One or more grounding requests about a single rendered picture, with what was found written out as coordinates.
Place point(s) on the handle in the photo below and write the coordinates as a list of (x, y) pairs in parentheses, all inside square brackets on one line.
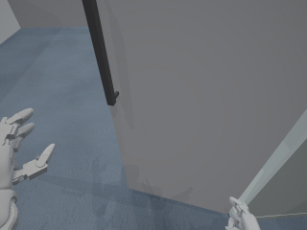
[(95, 28)]

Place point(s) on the fridge door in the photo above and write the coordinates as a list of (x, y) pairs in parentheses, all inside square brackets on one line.
[(208, 90)]

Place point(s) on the left robot forearm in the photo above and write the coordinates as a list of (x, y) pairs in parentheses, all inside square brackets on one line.
[(9, 214)]

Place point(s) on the robot left hand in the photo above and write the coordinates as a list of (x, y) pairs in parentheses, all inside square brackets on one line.
[(10, 141)]

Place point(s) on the robot right hand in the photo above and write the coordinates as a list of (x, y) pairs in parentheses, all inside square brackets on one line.
[(246, 221)]

